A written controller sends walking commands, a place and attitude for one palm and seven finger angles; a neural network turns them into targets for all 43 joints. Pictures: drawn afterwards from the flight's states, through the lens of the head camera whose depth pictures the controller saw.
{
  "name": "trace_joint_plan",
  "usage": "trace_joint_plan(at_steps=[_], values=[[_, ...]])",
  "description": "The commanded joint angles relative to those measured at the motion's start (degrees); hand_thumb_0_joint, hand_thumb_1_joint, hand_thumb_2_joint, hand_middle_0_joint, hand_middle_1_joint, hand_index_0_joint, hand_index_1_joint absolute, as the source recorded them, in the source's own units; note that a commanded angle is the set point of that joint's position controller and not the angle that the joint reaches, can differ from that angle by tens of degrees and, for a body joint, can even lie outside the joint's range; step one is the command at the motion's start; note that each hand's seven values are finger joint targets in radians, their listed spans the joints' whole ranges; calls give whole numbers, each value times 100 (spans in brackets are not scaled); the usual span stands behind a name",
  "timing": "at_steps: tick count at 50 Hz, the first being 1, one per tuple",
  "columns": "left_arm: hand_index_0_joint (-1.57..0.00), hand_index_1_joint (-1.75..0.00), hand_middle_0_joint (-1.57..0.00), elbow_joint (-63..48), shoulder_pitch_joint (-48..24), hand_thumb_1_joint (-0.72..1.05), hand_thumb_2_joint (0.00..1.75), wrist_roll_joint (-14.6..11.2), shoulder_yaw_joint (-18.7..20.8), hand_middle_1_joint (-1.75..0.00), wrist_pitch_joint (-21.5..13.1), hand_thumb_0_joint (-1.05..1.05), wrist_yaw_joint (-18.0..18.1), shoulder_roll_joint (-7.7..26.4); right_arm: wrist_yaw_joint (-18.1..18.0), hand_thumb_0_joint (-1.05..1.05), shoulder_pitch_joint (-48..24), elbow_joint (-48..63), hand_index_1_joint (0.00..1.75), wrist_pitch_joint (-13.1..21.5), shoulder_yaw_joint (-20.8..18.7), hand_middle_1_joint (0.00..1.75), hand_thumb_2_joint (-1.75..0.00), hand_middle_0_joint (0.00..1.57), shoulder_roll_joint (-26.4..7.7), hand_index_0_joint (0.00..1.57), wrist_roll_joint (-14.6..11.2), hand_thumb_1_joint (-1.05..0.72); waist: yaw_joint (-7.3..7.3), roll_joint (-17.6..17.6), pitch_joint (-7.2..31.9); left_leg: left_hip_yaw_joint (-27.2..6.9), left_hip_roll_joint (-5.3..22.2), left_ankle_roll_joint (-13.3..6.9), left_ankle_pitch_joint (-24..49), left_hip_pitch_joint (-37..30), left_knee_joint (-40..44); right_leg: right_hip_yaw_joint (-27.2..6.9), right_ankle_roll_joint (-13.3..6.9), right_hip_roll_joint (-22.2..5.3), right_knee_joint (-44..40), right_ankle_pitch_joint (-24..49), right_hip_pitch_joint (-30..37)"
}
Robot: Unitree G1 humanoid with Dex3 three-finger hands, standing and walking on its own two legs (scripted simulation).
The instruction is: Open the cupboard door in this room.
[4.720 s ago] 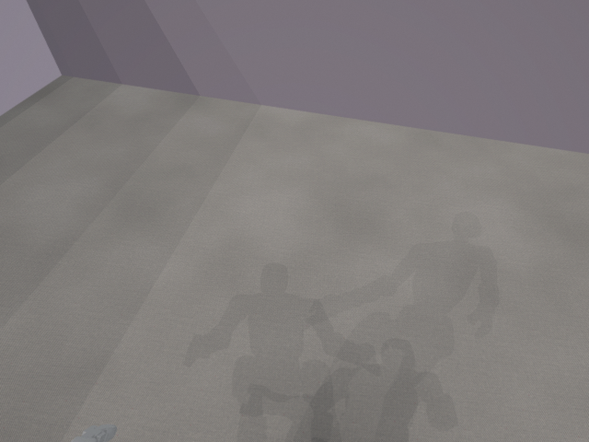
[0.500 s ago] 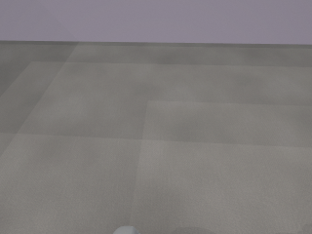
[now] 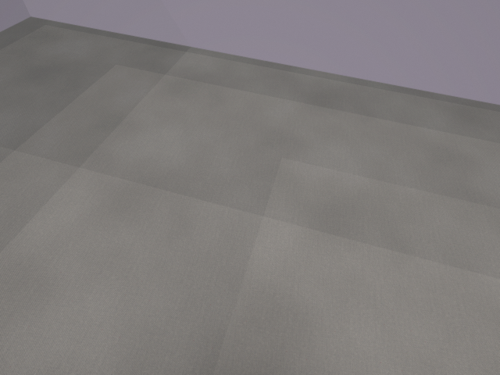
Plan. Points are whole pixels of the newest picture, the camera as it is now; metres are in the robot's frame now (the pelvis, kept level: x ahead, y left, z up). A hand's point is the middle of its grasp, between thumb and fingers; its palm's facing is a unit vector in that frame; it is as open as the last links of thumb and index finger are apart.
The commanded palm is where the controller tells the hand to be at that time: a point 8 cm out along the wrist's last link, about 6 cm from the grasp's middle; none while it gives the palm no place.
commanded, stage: turn or walk to find it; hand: left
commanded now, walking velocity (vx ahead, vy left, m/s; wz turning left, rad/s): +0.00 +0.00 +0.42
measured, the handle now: out of the picture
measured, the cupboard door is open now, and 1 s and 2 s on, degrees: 0 0 0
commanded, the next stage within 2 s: none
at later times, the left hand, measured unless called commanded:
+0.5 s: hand out of the picture -0.04 +0.18 -0.17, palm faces +0.28 -0.93 -0.23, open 7.4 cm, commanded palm none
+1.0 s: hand out of the picture -0.05 +0.20 -0.15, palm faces +0.44 -0.85 -0.28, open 7.4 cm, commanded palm none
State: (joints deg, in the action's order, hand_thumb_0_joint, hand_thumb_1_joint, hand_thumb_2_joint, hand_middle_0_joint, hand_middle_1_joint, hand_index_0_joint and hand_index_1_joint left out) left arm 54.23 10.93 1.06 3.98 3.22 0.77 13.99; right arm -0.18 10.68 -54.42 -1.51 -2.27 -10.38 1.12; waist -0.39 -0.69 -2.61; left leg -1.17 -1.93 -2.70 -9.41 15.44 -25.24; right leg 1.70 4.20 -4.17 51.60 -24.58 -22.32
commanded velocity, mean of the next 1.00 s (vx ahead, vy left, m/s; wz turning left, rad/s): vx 0.00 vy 0.00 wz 0.42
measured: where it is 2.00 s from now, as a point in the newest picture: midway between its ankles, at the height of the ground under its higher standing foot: outside the picture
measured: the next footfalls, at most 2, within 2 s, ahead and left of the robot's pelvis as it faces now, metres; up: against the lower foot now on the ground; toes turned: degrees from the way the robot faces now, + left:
right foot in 0.14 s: +0.03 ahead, -0.14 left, +0.00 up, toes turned +1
left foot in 0.54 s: -0.04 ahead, +0.12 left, +0.00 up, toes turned +20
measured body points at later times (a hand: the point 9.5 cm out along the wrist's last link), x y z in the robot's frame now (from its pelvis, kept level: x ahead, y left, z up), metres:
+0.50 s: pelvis -0.04 -0.02 -0.01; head -0.01 -0.01 +0.44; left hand -0.05 +0.23 -0.15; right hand +0.08 -0.26 -0.15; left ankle -0.08 +0.11 -0.72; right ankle -0.01 -0.14 -0.74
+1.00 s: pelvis -0.06 -0.03 -0.01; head -0.02 -0.04 +0.44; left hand -0.07 +0.24 -0.13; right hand +0.11 -0.22 -0.17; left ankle -0.08 +0.10 -0.73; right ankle -0.01 -0.12 -0.74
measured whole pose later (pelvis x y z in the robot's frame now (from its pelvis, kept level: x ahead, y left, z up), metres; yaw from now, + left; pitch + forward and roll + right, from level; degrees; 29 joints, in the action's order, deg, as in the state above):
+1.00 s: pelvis -0.06 -0.03 -0.01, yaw +26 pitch +0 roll +1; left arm 51.6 9.4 1.2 2.3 0.6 1.0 11.0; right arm 0.2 11.3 -54.5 -3.1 -3.7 -12.8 0.8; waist -0.8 2.7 -3.0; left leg -4.4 -2.8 0.6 -20.8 20.9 -38.9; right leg 4.4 0.2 -2.3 32.6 -17.6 -14.5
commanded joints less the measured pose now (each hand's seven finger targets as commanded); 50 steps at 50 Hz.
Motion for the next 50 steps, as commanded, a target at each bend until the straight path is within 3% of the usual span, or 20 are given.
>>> trace_joint_plan(at_steps=[1,5,6,7,8,11,13,21,25,26,27,28,31,34,40,45,46,48,49,50], values=[[-20,-30,-20,-506,12,90,90,-39,24,-30,-142,0,40,257,-40,0,199,324,30,17,-380,30,-90,20,-1271,20,46,-90,-135,920,455,-1843,1465,-726,641,-447,774,-23,-61,143,-771,-94,71],[-20,-30,-20,-393,629,90,90,-53,62,-30,-234,0,79,362,11,0,25,425,30,-17,-396,30,-90,20,-1162,20,0,-90,177,703,566,-1726,991,-328,164,443,311,57,-158,195,-2760,1016,1536],[-20,-30,-20,-397,744,90,90,-1,122,-30,-286,0,112,662,42,0,105,479,30,-24,-374,30,-90,20,-892,20,-45,-90,224,-80,605,-1308,545,-2,-525,1204,-418,-663,-395,-531,-3454,730,2203],[-20,-30,-20,-472,672,90,90,81,222,-30,-308,0,143,1158,65,0,73,642,30,-20,-311,30,-90,20,-573,20,-54,-90,260,-1498,333,-258,-230,397,-1698,2071,-1739,-2134,-1005,-1958,-3942,369,2166],[-20,-30,-20,-621,407,90,90,26,221,-30,-297,0,152,1161,60,0,-15,622,30,-92,-403,30,-90,20,-920,20,37,-90,279,-1408,264,-366,-35,390,-2083,1809,-2938,-2195,-1332,-2354,-4138,70,1172],[-20,-30,-20,-733,-384,90,90,25,85,-30,-326,0,137,691,139,0,213,344,30,-188,-410,30,-90,20,-795,20,39,-90,-180,-616,-278,-228,227,452,-1281,1649,-4233,-841,-1096,-1453,-3767,901,545],[-20,-30,-20,-681,-219,90,90,34,56,-30,-370,0,128,613,147,0,335,260,30,-177,-370,30,-90,20,-720,20,18,-90,-124,-819,-124,-25,269,567,-1144,1603,-4145,-345,-1024,-1293,-3529,1694,874],[-20,-30,-20,-310,538,90,90,90,176,-30,-320,0,102,1006,121,0,-298,346,30,-100,-233,30,-90,20,-578,20,-55,-90,324,-1185,192,511,317,612,-1729,925,-2046,-79,-1201,-1584,-2924,3265,1656],[-20,-30,-20,-252,424,90,90,27,187,-30,-262,0,81,981,86,0,184,224,30,2,-227,30,-90,20,-708,20,-54,-90,21,-918,511,639,274,482,-505,-282,-138,378,-710,-1396,-2035,3285,1345],[-20,-30,-20,-315,461,90,90,-26,164,-30,-222,0,64,816,86,0,378,193,30,66,-299,30,-90,20,-1043,20,-33,-90,-95,-75,739,80,763,297,479,-1171,357,665,-387,-1118,-1264,2499,638],[-20,-30,-20,-524,476,90,90,-48,83,-30,-199,0,24,434,67,0,577,200,30,99,-421,30,-90,20,-1623,20,7,-90,-177,1616,768,-1715,2203,-363,2435,-1830,432,883,17,-412,-155,-286,-838],[-20,-30,-20,-633,42,90,90,12,5,-30,-142,0,62,414,28,0,853,89,30,62,-453,30,-90,20,-1753,20,-5,-90,-406,1626,752,-1847,2516,-828,2473,-1346,581,408,-23,-262,679,-1280,-803],[-20,-30,-20,-459,-147,90,90,-12,75,-30,-110,0,12,444,-81,0,92,232,30,71,-311,30,-90,20,-1300,20,25,-90,-114,1224,134,-1265,1821,-667,1237,-458,723,-41,-47,-314,1232,-282,-856],[-20,-30,-20,-317,109,90,90,-17,53,-30,-127,0,-35,403,-85,0,-57,307,30,114,-273,30,-90,20,-1259,20,3,-90,-18,946,317,-948,1528,-597,1562,-671,672,44,4,-187,787,-19,-616],[-20,-30,-20,-511,-134,90,90,-39,11,-30,-154,0,6,300,-63,0,179,298,30,60,-341,30,-90,20,-1308,20,34,-90,-182,880,470,-1421,1561,-745,1824,-870,518,25,1,45,-335,-200,-274],[-20,-30,-20,-468,384,90,90,-66,19,-30,-230,0,46,335,-23,0,-61,422,30,11,-379,30,-90,20,-1297,20,22,-90,94,919,620,-1582,1258,-530,1643,-308,135,141,-71,237,-2004,616,859],[-20,-30,-20,-404,560,90,90,-55,39,-30,-273,0,64,428,-8,0,-107,454,30,8,-371,30,-90,20,-1208,20,-12,-90,201,641,631,-1474,1043,-313,1146,116,-112,111,-93,142,-2750,1181,1455],[-20,-30,-20,-460,623,90,90,74,189,-30,-355,0,125,1207,55,0,-53,663,30,12,-278,30,-90,20,-617,20,-60,-90,269,-1614,409,-136,-201,400,-1838,1801,-1963,-1986,-949,-1985,-3653,1554,2183],[-20,-30,-20,-543,549,90,90,26,228,-30,-341,0,144,1211,39,0,-204,686,30,-80,-368,30,-90,20,-907,20,5,-90,356,-1597,392,-328,13,399,-2323,1670,-3080,-2049,-1355,-2369,-3774,1543,1485],[-20,-30,-20,-586,289,90,90,25,197,-30,-332,0,148,1032,51,0,-288,587,30,-134,-396,30,-90,20,-914,20,18,-90,237,-1209,122,-439,92,382,-2112,1661,-3790,-1843,-1378,-2069,-3774,1406,1068]])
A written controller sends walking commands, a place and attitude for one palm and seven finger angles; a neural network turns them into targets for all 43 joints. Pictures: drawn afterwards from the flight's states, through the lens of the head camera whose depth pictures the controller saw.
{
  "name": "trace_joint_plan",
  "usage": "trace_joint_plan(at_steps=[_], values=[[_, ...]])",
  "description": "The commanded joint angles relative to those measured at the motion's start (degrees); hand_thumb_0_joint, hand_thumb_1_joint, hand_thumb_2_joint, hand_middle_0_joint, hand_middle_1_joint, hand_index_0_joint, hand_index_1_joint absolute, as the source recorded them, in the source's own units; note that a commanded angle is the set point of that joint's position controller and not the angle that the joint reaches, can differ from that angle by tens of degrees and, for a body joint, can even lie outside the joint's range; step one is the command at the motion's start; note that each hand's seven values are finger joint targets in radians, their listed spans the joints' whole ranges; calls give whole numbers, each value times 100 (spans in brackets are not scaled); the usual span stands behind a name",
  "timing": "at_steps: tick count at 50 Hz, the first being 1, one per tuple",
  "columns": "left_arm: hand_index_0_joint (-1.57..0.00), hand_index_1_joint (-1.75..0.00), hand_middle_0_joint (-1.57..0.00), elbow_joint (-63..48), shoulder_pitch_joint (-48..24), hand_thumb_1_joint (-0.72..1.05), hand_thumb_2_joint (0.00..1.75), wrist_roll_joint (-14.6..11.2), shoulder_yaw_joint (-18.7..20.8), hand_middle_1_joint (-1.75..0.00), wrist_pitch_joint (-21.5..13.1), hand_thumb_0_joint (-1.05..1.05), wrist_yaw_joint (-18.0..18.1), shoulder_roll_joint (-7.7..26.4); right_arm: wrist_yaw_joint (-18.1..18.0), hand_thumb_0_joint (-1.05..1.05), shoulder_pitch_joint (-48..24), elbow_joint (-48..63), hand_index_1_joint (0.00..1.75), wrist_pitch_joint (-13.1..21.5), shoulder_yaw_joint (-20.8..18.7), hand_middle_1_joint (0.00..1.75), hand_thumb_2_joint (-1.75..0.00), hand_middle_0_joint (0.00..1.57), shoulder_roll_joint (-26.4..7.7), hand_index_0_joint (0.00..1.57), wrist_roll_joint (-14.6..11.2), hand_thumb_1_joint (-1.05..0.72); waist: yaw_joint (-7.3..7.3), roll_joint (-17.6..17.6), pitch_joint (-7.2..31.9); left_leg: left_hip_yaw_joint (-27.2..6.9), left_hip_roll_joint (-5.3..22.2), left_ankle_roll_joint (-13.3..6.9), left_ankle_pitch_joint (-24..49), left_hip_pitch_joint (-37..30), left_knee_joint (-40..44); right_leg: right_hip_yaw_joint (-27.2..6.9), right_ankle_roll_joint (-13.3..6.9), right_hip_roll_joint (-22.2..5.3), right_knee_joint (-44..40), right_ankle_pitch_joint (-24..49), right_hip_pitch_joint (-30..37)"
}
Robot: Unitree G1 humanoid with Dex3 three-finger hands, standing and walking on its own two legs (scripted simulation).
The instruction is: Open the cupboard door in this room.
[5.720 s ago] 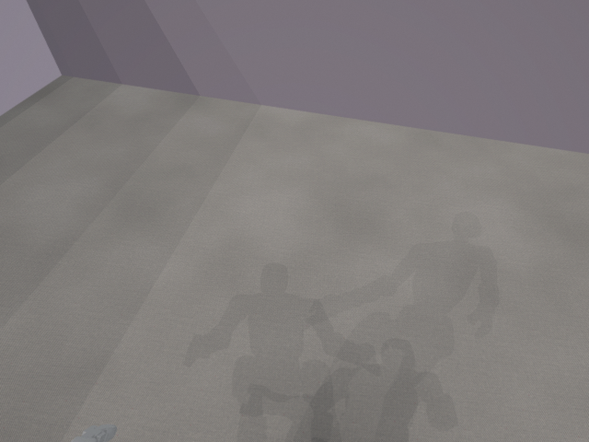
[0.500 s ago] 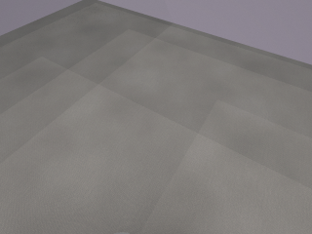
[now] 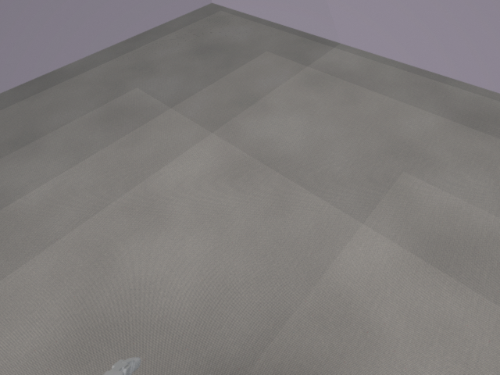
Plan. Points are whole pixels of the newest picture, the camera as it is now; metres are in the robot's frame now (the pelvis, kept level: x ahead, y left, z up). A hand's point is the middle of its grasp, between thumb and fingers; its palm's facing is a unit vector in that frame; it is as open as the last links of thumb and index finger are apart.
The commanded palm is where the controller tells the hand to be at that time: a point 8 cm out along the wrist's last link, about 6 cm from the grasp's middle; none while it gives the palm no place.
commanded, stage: turn or walk to find it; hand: left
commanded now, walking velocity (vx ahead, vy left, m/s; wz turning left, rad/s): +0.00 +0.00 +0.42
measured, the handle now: out of the picture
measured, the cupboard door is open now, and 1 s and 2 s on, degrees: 0 0 0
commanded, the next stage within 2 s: none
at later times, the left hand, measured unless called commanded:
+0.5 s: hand out of the picture -0.04 +0.25 -0.18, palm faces +0.26 -0.93 -0.24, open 7.4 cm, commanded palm none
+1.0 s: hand out of the picture -0.05 +0.20 -0.14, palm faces +0.42 -0.87 -0.27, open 7.4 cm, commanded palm none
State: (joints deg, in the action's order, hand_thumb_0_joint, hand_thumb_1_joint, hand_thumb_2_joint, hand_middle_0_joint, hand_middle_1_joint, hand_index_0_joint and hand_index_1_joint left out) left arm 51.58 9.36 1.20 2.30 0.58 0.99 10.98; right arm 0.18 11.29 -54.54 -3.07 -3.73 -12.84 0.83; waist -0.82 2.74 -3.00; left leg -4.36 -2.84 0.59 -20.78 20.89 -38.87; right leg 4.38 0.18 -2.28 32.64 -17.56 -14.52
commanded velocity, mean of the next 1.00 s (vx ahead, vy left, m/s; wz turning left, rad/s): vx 0.00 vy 0.00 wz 0.42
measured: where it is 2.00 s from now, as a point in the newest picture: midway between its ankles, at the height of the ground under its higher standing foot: outside the picture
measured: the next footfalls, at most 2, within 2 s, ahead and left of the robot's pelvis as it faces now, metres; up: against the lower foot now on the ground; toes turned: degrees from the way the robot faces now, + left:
left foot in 0.38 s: +0.00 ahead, +0.15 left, +0.00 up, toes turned +15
right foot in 0.82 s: +0.03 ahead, -0.09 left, +0.00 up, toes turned +17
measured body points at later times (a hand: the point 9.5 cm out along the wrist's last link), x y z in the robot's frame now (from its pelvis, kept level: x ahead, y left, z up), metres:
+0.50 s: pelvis -0.03 +0.04 +0.00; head +0.00 +0.07 +0.45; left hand -0.06 +0.30 -0.16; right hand +0.12 -0.19 -0.13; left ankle -0.04 +0.14 -0.73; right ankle -0.02 -0.11 -0.67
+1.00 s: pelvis -0.04 -0.01 +0.01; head -0.02 -0.03 +0.46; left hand -0.07 +0.25 -0.12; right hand +0.10 -0.23 -0.15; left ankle -0.11 +0.12 -0.65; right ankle -0.01 -0.10 -0.73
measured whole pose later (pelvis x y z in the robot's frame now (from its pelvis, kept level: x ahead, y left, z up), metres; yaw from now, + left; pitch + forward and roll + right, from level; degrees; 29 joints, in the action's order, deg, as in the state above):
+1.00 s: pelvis -0.04 -0.01 +0.01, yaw +26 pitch -1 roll +2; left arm 52.5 11.6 1.5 1.6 0.8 1.2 9.3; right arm 0.9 13.4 -56.1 -4.4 -5.0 -14.5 1.1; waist -1.5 2.3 -3.0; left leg -1.4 -0.2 2.6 -21.8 28.2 -63.5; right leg 7.7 -0.8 -4.5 29.1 -16.3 -11.4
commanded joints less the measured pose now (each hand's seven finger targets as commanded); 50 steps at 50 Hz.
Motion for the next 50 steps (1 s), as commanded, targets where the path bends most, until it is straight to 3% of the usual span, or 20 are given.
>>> trace_joint_plan(at_steps=[1,4,11,14,16,17,18,19,20,22,25,34,38,39,40,41,42,44,45,50], values=[[-20,-30,-20,-363,187,90,90,2,302,-30,-75,0,110,1178,52,0,-248,470,30,-5,-250,30,-90,20,-638,20,43,-90,122,-1147,-19,-60,280,79,-608,1137,-2836,-1590,-861,-1951,-1774,763,143],[-20,-30,-20,-407,-67,90,90,20,218,-30,-116,0,106,937,110,0,111,254,30,-26,-205,30,-90,20,-504,20,37,-90,-56,-1097,27,234,383,236,-91,984,-2881,-611,-647,-1523,-1544,1318,222],[-20,-30,-20,-59,698,90,90,67,304,-30,-85,0,80,1247,92,0,-488,353,30,30,-76,30,-90,20,-352,20,-12,-90,371,-1406,202,734,417,308,-560,509,-1030,-346,-801,-1726,-1123,2678,890],[-20,-30,-20,19,689,90,90,67,342,-30,-57,0,74,1334,69,0,-376,335,30,83,-45,30,-90,20,-364,20,-48,-90,329,-1524,414,896,385,236,-493,88,-223,-241,-753,-1804,-798,3045,1018],[-20,-30,-20,29,556,90,90,35,352,-30,-24,0,70,1327,51,0,-60,239,30,130,-46,30,-90,20,-409,20,-30,-90,125,-1383,518,992,364,180,255,-541,756,34,-468,-1684,-399,2754,762],[-20,-30,-20,7,554,90,90,-20,338,-30,10,0,55,1245,58,0,158,189,30,184,-72,30,-90,20,-585,20,-18,-90,-8,-936,670,848,504,92,1017,-1231,1523,249,-194,-1546,127,2297,337],[-20,-30,-20,-120,668,90,90,-64,315,-30,56,0,29,955,43,0,326,214,30,253,-184,30,-90,20,-1099,20,28,-90,-82,506,832,-617,1611,-350,2272,-2050,1896,579,210,-943,1163,594,-822],[-20,-30,-20,-312,446,90,90,-33,178,-30,79,0,6,666,25,0,558,199,30,218,-255,30,-90,20,-1502,20,10,-90,-182,1490,708,-1483,2569,-911,3797,-2114,1973,425,413,-515,2164,-1868,-1632],[-20,-30,-20,-305,115,90,90,1,177,-30,161,0,65,740,-47,0,708,61,30,228,-261,30,-90,20,-1392,20,22,-90,-357,1358,728,-1419,2477,-1038,3394,-1698,2047,-95,372,-493,2729,-1846,-1547],[-20,-30,-20,-170,-49,90,90,-35,233,-30,171,0,12,791,-119,0,154,170,30,215,-157,30,-90,20,-1101,20,46,-90,-141,934,182,-1059,2031,-1027,2615,-1110,2127,-323,349,-525,3133,-1132,-1656],[-20,-30,-20,12,273,90,90,-24,223,-30,143,0,-48,730,-120,0,-123,295,30,278,-106,30,-90,20,-987,20,28,-90,38,549,344,-641,1657,-913,2711,-1203,2100,-259,413,-429,2960,-635,-1446],[-20,-30,-20,-244,-1,90,90,-56,170,-30,108,0,1,601,-81,0,124,298,30,195,-208,30,-90,20,-1045,20,65,-90,-126,615,442,-1273,1597,-1046,2575,-1180,1962,-236,385,-94,1356,-844,-858],[-20,-30,-20,-170,545,90,90,-82,188,-30,33,0,33,634,-52,0,-66,406,30,161,-240,30,-90,20,-1022,20,45,-90,161,523,666,-1331,1263,-800,2405,-679,1550,-122,318,59,-314,60,257],[-20,-30,-20,-132,706,90,90,-65,216,-30,-20,0,54,775,-30,0,-77,421,30,165,-239,30,-90,20,-899,20,6,-90,242,279,715,-1184,1038,-564,2008,-263,1237,-252,278,-118,-1076,551,880],[-20,-30,-20,-133,839,90,90,10,292,-30,-81,0,97,1171,6,0,-11,490,30,167,-189,30,-90,20,-576,20,-42,-90,306,-826,780,-566,481,-199,780,713,327,-1311,-36,-1189,-1619,380,1593],[-20,-30,-20,-214,726,90,90,56,355,-30,-78,0,107,1556,20,0,-124,664,30,154,-153,30,-90,20,-369,20,-15,-90,343,-1949,391,159,-138,93,-998,1340,-903,-2368,-687,-2387,-1886,655,1200],[-20,-30,-20,-314,565,90,90,-5,376,-30,-94,0,121,1441,4,0,-129,600,30,68,-228,30,-90,20,-668,20,66,-90,332,-1929,363,-154,148,62,-1099,1211,-1841,-2300,-919,-2460,-1986,478,548],[-20,-30,-20,-409,-26,90,90,-6,286,-30,-55,0,126,1116,62,0,-66,412,30,-19,-259,30,-90,20,-641,20,51,-90,8,-1063,-150,-82,318,71,-508,1122,-2820,-1579,-814,-1949,-1920,270,-137],[-20,-30,-20,-456,-233,90,90,7,230,-30,-72,0,107,1009,95,0,122,297,30,-36,-245,30,-90,20,-547,20,58,-90,-121,-983,-181,68,353,137,-177,1037,-2986,-980,-665,-1636,-1751,554,-144],[-20,-30,-20,-240,314,90,90,38,231,-30,-109,0,98,1023,104,0,-59,268,30,-22,-167,30,-90,20,-433,20,32,-90,142,-1243,4,438,427,321,-233,913,-2202,-471,-680,-1572,-1483,1621,487]])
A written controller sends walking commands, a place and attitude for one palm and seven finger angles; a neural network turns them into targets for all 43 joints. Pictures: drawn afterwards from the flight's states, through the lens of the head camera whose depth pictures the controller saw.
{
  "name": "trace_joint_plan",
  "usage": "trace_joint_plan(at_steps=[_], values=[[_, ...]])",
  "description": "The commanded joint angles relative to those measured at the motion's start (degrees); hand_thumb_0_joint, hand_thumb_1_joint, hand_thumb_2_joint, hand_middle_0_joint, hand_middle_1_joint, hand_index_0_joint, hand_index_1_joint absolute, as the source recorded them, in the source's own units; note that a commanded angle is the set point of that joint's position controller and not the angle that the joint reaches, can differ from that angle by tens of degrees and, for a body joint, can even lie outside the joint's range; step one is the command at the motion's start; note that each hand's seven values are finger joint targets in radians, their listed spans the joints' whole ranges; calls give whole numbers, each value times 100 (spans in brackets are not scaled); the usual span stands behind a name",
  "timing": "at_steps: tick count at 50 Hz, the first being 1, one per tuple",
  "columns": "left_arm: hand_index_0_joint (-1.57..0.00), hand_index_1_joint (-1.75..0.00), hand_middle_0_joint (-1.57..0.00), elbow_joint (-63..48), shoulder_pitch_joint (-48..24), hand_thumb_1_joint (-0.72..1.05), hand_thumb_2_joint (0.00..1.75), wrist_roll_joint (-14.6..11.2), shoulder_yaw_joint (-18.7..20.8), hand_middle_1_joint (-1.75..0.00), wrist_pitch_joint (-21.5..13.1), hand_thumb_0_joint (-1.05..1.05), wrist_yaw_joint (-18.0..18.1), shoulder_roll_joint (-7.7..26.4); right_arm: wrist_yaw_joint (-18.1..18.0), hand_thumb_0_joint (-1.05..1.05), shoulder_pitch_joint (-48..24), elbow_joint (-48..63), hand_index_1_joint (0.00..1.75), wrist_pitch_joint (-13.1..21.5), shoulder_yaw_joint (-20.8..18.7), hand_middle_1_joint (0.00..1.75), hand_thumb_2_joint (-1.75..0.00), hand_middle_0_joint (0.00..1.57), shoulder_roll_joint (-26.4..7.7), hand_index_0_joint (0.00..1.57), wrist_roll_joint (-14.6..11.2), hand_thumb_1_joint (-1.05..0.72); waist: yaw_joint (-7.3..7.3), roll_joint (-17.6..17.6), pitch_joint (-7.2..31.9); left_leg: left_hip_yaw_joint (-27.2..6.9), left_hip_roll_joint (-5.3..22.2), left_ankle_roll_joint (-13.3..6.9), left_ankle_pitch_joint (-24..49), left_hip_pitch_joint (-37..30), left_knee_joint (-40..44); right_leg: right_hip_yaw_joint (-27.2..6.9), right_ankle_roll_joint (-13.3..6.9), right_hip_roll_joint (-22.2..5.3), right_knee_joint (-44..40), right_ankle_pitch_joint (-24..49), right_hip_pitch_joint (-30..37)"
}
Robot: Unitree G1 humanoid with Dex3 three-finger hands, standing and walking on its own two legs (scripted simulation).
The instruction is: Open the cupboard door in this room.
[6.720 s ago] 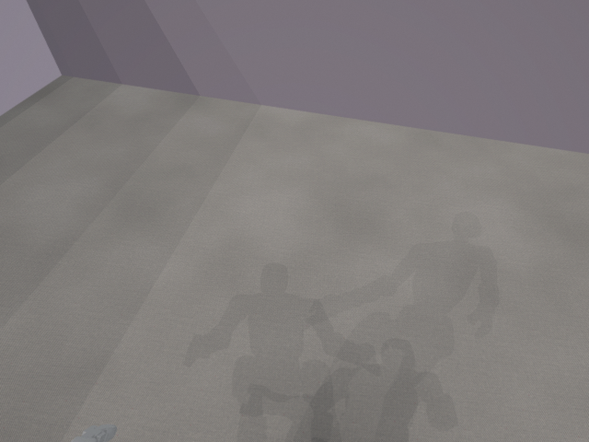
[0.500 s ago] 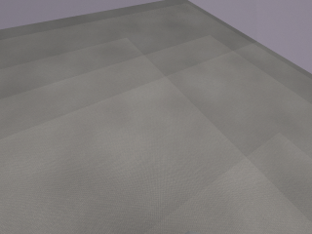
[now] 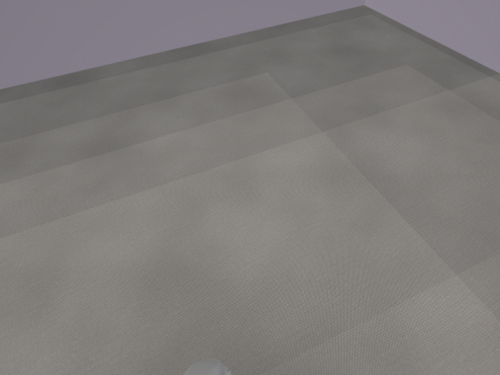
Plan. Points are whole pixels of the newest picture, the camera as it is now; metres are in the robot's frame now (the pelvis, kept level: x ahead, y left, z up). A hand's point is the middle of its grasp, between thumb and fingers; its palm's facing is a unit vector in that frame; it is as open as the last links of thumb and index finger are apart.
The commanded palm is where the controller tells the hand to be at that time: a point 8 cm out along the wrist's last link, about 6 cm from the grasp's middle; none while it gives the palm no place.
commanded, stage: turn or walk to find it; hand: left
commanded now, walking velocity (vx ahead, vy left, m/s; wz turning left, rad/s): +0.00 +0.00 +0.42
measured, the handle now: out of the picture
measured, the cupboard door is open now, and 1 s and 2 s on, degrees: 0 0 0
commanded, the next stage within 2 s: none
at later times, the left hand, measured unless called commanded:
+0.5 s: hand out of the picture +0.00 +0.26 -0.16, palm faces +0.24 -0.93 -0.27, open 7.4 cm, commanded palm none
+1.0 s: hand out of the picture -0.09 +0.22 -0.18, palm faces +0.46 -0.86 -0.22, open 7.4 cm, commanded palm none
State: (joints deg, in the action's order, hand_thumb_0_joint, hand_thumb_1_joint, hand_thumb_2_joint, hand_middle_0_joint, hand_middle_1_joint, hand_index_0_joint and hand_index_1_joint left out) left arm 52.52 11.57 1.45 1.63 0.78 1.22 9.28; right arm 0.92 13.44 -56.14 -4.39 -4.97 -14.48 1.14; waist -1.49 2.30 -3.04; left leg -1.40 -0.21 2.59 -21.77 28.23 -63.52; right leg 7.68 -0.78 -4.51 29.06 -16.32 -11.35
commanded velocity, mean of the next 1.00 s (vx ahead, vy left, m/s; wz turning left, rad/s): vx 0.00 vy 0.00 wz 0.42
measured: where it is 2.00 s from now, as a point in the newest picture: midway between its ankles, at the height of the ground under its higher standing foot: outside the picture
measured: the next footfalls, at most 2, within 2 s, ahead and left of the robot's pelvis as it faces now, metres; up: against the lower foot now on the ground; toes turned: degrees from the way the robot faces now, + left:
left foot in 0.22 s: +0.01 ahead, +0.16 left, +0.00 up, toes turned +11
right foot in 0.62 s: +0.04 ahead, -0.09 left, +0.00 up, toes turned +10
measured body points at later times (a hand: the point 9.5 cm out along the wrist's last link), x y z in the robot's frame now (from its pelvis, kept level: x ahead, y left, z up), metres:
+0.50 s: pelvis -0.02 +0.04 +0.00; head +0.01 +0.05 +0.45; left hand -0.01 +0.31 -0.14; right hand +0.11 -0.18 -0.14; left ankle -0.03 +0.15 -0.74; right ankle -0.01 -0.10 -0.69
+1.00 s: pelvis -0.04 +0.02 -0.01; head -0.01 +0.04 +0.44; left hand -0.11 +0.26 -0.16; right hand +0.13 -0.19 -0.15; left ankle -0.10 +0.13 -0.73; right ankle +0.00 -0.09 -0.74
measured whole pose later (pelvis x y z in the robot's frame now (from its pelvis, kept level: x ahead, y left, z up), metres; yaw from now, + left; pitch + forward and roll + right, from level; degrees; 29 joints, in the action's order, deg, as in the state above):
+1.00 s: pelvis -0.04 +0.02 -0.01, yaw +26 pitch +0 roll +1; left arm 54.6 13.8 1.8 2.3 0.7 0.8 11.4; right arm 0.7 10.3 -56.4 -3.5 -3.4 -13.6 0.4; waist 0.8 -1.3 -4.8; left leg 3.3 2.0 2.7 -21.9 17.1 -39.1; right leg 13.4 1.2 -8.6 33.3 -18.4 -13.4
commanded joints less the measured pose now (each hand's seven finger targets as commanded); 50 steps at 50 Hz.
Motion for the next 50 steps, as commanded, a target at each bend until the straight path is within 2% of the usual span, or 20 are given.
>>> trace_joint_plan(at_steps=[1,5,7,9,10,11,12,14,17,25,28,29,30,31,32,34,36,45,49,50], values=[[-20,-30,-20,-285,193,90,90,18,322,-30,-121,0,72,1261,22,0,-357,447,30,109,-27,30,-90,20,-264,20,-5,-90,261,-1247,42,204,186,135,-236,110,501,-772,-632,-1418,-1073,1647,276],[-20,-30,-20,-122,465,90,90,45,386,-30,-95,0,59,1449,6,0,-638,490,30,186,62,30,-90,20,-194,20,-55,-90,444,-1370,246,471,186,94,-515,-313,1659,-681,-729,-1571,-696,2532,583],[-20,-30,-20,-89,400,90,90,38,417,-30,-73,0,55,1535,-17,0,-406,444,30,243,89,30,-90,20,-201,20,-77,-90,331,-1477,495,617,127,52,-285,-706,2431,-521,-627,-1565,-341,2876,719],[-20,-30,-20,-59,301,90,90,-27,413,-30,-23,0,43,1454,-23,0,-73,351,30,302,72,30,-90,20,-322,20,-64,-90,118,-1076,581,622,162,-36,846,-1679,3762,-178,-214,-1384,288,2363,196],[-20,-30,-20,-135,397,90,90,-75,388,-30,28,0,25,1242,-26,0,115,344,30,368,-13,30,-90,20,-693,20,-31,-90,16,-86,747,-164,784,-283,1766,-2510,4252,108,132,-1014,1136,1276,-683],[-20,-30,-20,-348,369,90,90,-93,285,-30,58,0,-16,849,-48,0,329,366,30,383,-130,30,-90,20,-1259,20,1,-90,-78,1572,698,-1860,2176,-958,3630,-2970,4402,262,530,-322,2239,-1642,-2049],[-20,-30,-20,-446,-48,90,90,-36,236,-30,120,0,19,903,-83,0,561,260,30,341,-160,30,-90,20,-1356,20,-1,-90,-291,1261,685,-1877,2385,-1347,3205,-2398,4517,-231,458,-247,3003,-2099,-1854],[-20,-30,-20,-351,-296,90,90,-58,287,-30,141,0,-9,938,-177,0,101,319,30,349,-81,30,-90,20,-1036,20,11,-90,-128,1197,371,-1556,1896,-1250,2369,-1938,4579,-605,436,-294,3517,-1399,-2087],[-20,-30,-20,-127,15,90,90,-55,275,-30,119,0,-69,888,-189,0,-347,463,30,395,17,30,-90,20,-831,20,9,-90,99,678,308,-944,1436,-1121,2726,-1838,4518,-562,496,-204,3265,-848,-1797],[-20,-30,-20,-312,-53,90,90,-90,227,-30,70,0,-36,752,-151,0,-217,504,30,323,-74,30,-90,20,-914,20,40,-90,-15,683,508,-1416,1337,-1220,2887,-1905,4291,-476,469,140,1483,-973,-1063],[-20,-30,-20,-207,422,90,90,-99,247,-30,0,0,-7,814,-123,0,-396,589,30,291,-97,30,-90,20,-864,20,9,-90,237,560,566,-1395,1040,-969,2588,-1355,3925,-358,435,250,109,-7,-86],[-20,-30,-20,-177,586,90,90,-83,281,-30,-47,0,10,968,-100,0,-424,612,30,294,-89,30,-90,20,-756,20,-31,-90,327,259,592,-1270,807,-742,2093,-930,3628,-519,389,79,-564,439,491],[-20,-30,-20,-190,702,90,90,-5,356,-30,-104,0,56,1347,-72,0,-333,693,30,300,-42,30,-90,20,-420,20,-72,-90,379,-844,666,-691,252,-401,907,-1,2690,-1587,73,-987,-1111,391,1160],[-20,-30,-20,-271,631,90,90,36,421,-30,-98,0,63,1756,-53,0,-473,870,30,286,-2,30,-90,20,-229,20,-57,-90,439,-1909,392,-79,-362,-125,-941,540,1432,-2628,-581,-2158,-1435,705,815],[-20,-30,-20,-345,548,90,90,-15,450,-30,-119,0,80,1655,-68,0,-570,840,30,198,-79,30,-90,20,-507,20,17,-90,479,-1913,335,-413,-89,-159,-1056,420,475,-2695,-830,-2251,-1594,459,119],[-20,-30,-20,-452,-69,90,90,-23,366,-30,-94,0,92,1303,-17,0,-418,629,30,141,-114,30,-90,20,-485,20,8,-90,127,-1081,-14,-370,86,-139,-454,413,-433,-1897,-726,-1763,-1450,476,-281],[-20,-30,-20,-504,-294,90,90,-9,284,-30,-133,0,73,1127,28,0,-135,445,30,120,-74,30,-90,20,-339,20,16,-90,-19,-985,20,-117,127,-7,4,276,-528,-961,-531,-1342,-1183,1097,-190],[-20,-30,-20,-118,516,90,90,46,375,-30,-103,0,57,1453,9,0,-712,521,30,191,85,30,-90,20,-195,20,-57,-90,452,-1354,336,467,196,83,-510,-294,1640,-592,-727,-1595,-682,2651,690],[-20,-30,-20,-39,335,90,90,-16,407,-30,-37,0,40,1466,-22,0,-202,393,30,296,95,30,-90,20,-285,20,-64,-90,165,-1143,595,658,173,-44,653,-1496,3561,-138,-287,-1462,159,2480,355],[-20,-30,-20,-87,358,90,90,-71,387,-30,10,0,21,1318,-18,0,22,350,30,353,33,30,-90,20,-555,20,-41,-90,21,-373,749,250,490,-184,1513,-2302,4126,115,32,-1209,860,1697,-328]])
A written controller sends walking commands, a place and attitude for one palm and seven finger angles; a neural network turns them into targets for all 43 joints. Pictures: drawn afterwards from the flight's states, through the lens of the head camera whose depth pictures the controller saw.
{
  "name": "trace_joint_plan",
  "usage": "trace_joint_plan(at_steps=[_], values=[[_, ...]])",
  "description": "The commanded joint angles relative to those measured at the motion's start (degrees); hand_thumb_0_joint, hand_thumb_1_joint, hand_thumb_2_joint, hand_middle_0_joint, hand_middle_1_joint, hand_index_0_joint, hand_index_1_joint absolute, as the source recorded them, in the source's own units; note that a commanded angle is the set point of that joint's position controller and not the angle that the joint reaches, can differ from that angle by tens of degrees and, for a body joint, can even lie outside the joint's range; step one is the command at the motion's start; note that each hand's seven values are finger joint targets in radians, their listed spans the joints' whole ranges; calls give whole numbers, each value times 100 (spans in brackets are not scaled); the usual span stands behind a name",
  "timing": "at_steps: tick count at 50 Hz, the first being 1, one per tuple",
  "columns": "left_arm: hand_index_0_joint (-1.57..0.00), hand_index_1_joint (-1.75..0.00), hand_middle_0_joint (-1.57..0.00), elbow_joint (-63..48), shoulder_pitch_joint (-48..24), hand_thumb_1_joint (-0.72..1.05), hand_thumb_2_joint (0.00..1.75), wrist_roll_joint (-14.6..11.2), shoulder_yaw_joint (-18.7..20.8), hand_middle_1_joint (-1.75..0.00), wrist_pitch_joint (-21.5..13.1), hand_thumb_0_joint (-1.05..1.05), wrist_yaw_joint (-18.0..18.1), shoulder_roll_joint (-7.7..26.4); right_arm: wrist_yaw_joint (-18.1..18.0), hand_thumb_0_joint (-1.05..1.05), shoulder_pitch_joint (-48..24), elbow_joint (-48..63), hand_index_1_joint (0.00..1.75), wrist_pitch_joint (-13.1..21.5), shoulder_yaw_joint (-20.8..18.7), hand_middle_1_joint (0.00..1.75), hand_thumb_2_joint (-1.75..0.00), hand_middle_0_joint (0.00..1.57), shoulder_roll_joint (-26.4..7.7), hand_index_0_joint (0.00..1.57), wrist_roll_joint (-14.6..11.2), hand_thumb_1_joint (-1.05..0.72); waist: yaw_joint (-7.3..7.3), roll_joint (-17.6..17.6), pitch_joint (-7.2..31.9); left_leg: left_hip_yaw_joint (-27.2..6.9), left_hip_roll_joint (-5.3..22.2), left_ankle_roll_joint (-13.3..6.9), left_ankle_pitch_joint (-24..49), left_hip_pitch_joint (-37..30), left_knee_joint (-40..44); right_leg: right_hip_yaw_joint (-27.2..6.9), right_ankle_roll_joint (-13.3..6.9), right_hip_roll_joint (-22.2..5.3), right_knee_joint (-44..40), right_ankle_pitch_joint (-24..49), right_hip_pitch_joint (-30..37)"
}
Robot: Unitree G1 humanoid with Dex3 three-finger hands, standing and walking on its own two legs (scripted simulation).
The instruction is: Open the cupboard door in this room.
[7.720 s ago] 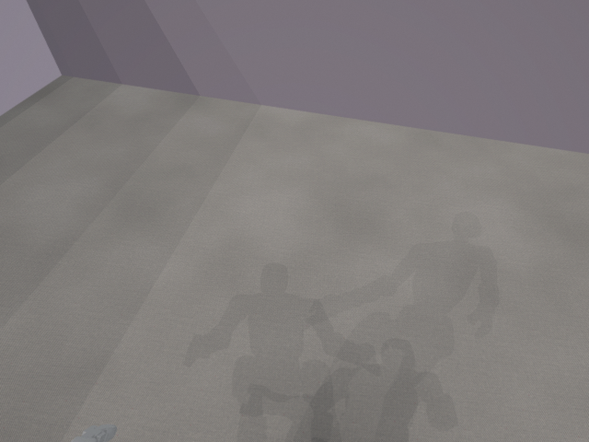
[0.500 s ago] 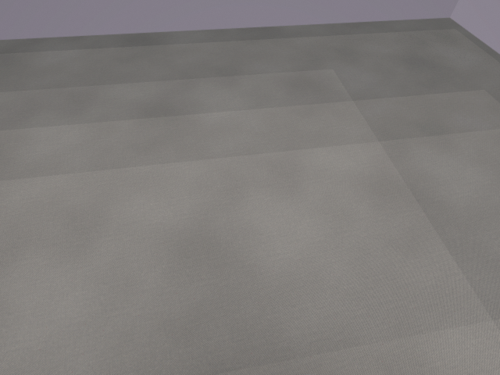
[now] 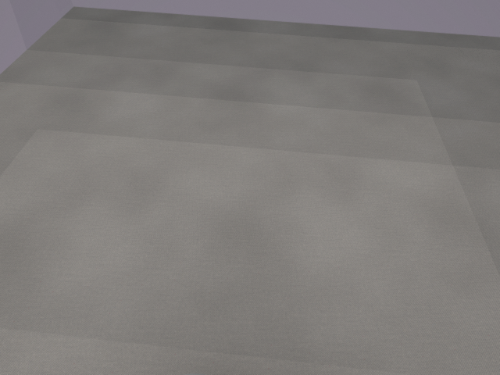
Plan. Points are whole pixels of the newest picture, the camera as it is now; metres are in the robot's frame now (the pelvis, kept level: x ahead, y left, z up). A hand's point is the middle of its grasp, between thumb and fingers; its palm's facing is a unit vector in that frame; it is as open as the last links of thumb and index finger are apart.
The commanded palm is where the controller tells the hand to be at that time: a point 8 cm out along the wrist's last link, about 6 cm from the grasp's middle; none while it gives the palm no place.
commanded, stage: turn or walk to find it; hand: left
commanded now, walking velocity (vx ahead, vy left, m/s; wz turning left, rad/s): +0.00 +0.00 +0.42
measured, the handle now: out of the picture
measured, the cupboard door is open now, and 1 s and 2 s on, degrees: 0 0 0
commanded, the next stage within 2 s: none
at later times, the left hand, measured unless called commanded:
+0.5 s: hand out of the picture +0.06 +0.20 -0.14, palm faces +0.20 -0.94 -0.29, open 7.4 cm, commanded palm none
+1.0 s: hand out of the picture -0.11 +0.22 -0.18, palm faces +0.45 -0.86 -0.25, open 7.4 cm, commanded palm none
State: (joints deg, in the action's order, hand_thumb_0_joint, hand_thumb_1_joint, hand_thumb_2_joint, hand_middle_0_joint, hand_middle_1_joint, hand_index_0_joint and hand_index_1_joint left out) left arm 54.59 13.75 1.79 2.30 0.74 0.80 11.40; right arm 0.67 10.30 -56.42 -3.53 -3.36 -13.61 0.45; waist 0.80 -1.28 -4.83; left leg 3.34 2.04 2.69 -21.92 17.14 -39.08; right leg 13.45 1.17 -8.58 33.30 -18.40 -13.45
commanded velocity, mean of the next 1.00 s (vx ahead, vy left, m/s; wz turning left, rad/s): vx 0.00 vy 0.00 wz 0.42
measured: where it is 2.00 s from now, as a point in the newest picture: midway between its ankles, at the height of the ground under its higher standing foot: outside the picture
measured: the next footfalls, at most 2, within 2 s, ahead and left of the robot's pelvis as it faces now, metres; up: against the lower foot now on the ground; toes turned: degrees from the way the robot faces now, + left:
left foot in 0.02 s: +0.03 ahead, +0.13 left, +0.00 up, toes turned +5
right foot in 0.44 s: +0.04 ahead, -0.12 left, +0.00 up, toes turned +5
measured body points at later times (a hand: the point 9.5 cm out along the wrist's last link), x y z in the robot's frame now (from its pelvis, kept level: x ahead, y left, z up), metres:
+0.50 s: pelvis -0.01 -0.02 +0.00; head +0.02 -0.04 +0.45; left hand +0.05 +0.25 -0.12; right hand +0.09 -0.25 -0.16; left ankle -0.02 +0.12 -0.71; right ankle +0.00 -0.12 -0.73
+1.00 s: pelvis -0.04 +0.01 +0.00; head -0.02 +0.04 +0.45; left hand -0.13 +0.26 -0.16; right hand +0.16 -0.18 -0.13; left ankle -0.08 +0.10 -0.73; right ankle -0.01 -0.13 -0.68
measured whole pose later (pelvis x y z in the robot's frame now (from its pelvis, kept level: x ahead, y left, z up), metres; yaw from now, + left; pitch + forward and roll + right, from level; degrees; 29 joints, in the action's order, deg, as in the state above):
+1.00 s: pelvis -0.04 +0.01 +0.00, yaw +24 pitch -1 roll +0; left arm 57.3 14.0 1.1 3.8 3.9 0.9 15.2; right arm -0.1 7.9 -54.4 -1.1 -2.2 -11.5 0.9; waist 1.5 -3.0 -4.6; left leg 3.3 0.4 -1.6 -17.6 14.7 -32.7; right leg 5.7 3.5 -6.7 57.6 -28.2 -23.2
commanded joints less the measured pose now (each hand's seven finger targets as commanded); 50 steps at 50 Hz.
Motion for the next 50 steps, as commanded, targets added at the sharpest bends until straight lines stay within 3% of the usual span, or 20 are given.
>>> trace_joint_plan(at_steps=[1,2,4,6,9,16,20,21,22,23,24,26,28,37,40,42,43,44,45,50], values=[[-20,-30,-20,-491,210,90,90,-136,260,-30,50,0,25,732,-14,0,529,405,30,306,-257,30,-90,20,-1226,20,77,-90,-272,1664,940,-2074,1679,-823,3271,-1837,1860,-209,275,-52,1551,-605,-1571],[-20,-30,-20,-662,-164,90,90,-80,164,-30,81,0,37,658,-38,0,820,338,30,252,-302,30,-90,20,-1444,20,64,-90,-471,1677,898,-2328,2198,-1380,3671,-1459,1988,-601,274,163,2360,-1948,-1658],[-20,-30,-20,-588,-542,90,90,-95,205,-30,148,0,53,697,-157,0,515,324,30,272,-253,30,-90,20,-1176,20,77,-90,-391,1682,639,-2126,1775,-1319,2869,-999,2064,-1151,260,113,3081,-1380,-1901],[-20,-30,-20,-407,-340,90,90,-87,219,-30,109,0,-16,672,-178,0,88,438,30,311,-143,30,-90,20,-916,20,84,-90,-153,1092,536,-1563,1328,-1165,3166,-946,1980,-1174,294,158,3061,-751,-1792],[-20,-30,-20,-347,-304,90,90,-108,193,-30,97,0,-24,653,-180,0,180,434,30,342,-144,30,-90,20,-911,20,60,-90,-177,898,677,-1387,1168,-1172,3717,-1150,1895,-1149,344,260,2668,-641,-1590],[-20,-30,-20,-543,-453,90,90,-129,153,-30,99,0,17,564,-131,0,182,494,30,251,-227,30,-90,20,-973,20,106,-90,-242,1015,600,-1833,1122,-1231,3033,-810,1895,-1099,311,497,1377,-746,-980],[-20,-30,-20,-430,178,90,90,-139,188,-30,-6,0,39,626,-102,0,-48,597,30,213,-258,30,-90,20,-913,20,78,-90,88,843,753,-1876,776,-926,2557,-89,1346,-983,249,622,-589,391,362],[-20,-30,-20,-413,331,90,90,-102,236,-30,-67,0,67,858,-78,0,4,636,30,222,-244,30,-90,20,-706,20,33,-90,132,291,829,-1640,418,-626,1795,471,872,-1350,149,227,-1242,737,1061],[-20,-30,-20,-428,435,90,90,-11,332,-30,-127,0,119,1380,-41,0,131,753,30,235,-171,30,-90,20,-309,20,-7,-90,155,-1247,894,-761,-392,-202,97,1502,-309,-2858,-358,-1210,-1629,1101,1620],[-20,-30,-20,-530,382,90,90,-49,321,-30,-100,0,109,1515,-63,0,-70,834,30,184,-202,30,-90,20,-419,20,52,-90,237,-1286,661,-723,-458,-127,-1156,1542,-1439,-3116,-915,-1926,-1759,1528,866],[-20,-30,-20,-567,187,90,90,-61,359,-30,-110,0,149,1358,-67,0,-111,805,30,100,-247,30,-90,20,-517,20,79,-90,158,-1447,600,-927,-331,-148,-1075,1543,-2231,-3079,-1028,-1790,-1823,1426,481],[-20,-30,-20,-666,-339,90,90,-70,240,-30,-120,0,116,1010,2,0,21,550,30,54,-270,30,-90,20,-520,20,83,-90,-121,-693,190,-833,-150,-85,-331,1533,-3031,-2136,-843,-1176,-1659,1407,116],[-20,-30,-20,-685,-401,90,90,-63,181,-30,-156,0,102,852,39,0,246,413,30,35,-233,30,-90,20,-430,20,85,-90,-191,-759,273,-645,-112,20,67,1454,-3104,-1534,-703,-899,-1551,1737,207],[-20,-30,-20,-274,314,90,90,4,298,-30,-100,0,93,1224,29,0,-388,515,30,92,-77,30,-90,20,-269,20,16,-90,209,-931,454,-3,-38,84,-436,801,-932,-1111,-903,-1172,-1137,2887,818],[-20,-30,-20,-215,263,90,90,1,335,-30,-68,0,91,1285,1,0,-208,495,30,159,-47,30,-90,20,-290,20,-4,-90,125,-1060,678,172,-60,6,-242,348,17,-985,-813,-1231,-768,3117,929],[-20,-30,-20,-206,173,90,90,-58,330,-30,-24,0,71,1251,-2,0,73,414,30,204,-65,30,-90,20,-397,20,18,-90,-72,-782,724,252,-54,-80,748,-514,1108,-646,-438,-1053,-290,2584,417],[-20,-30,-20,-251,205,90,90,-104,306,-30,16,0,48,1105,4,0,248,399,30,263,-132,30,-90,20,-702,20,34,-90,-191,6,899,-299,373,-271,1625,-1316,1625,-414,-125,-780,420,1824,-290],[-20,-30,-20,-427,204,90,90,-122,234,-30,39,0,11,749,-7,0,443,422,30,291,-254,30,-90,20,-1236,20,66,-90,-280,1578,964,-1966,1689,-841,3292,-1975,1803,-182,269,-65,1541,-648,-1584],[-20,-30,-20,-593,-182,90,90,-75,140,-30,88,0,40,659,-56,0,747,312,30,262,-291,30,-90,20,-1414,20,58,-90,-498,1764,940,-2284,2140,-1369,3686,-1597,2006,-610,294,144,2373,-1942,-1694],[-20,-30,-20,-279,-166,90,90,-91,205,-30,110,0,-22,710,-172,0,-63,459,30,325,-134,30,-90,20,-913,20,63,-90,-112,1035,575,-1346,1239,-1159,3417,-1002,1961,-1144,325,175,2988,-646,-1648]])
